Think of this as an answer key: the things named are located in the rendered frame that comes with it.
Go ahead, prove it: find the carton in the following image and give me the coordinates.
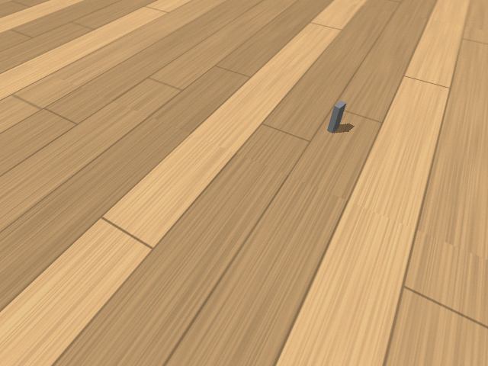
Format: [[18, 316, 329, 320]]
[[327, 101, 346, 133]]

